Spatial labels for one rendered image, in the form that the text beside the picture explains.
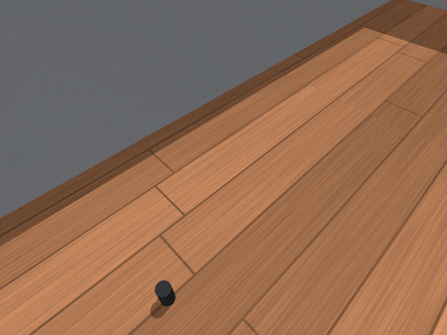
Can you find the can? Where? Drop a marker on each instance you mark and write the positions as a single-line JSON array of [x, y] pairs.
[[165, 293]]

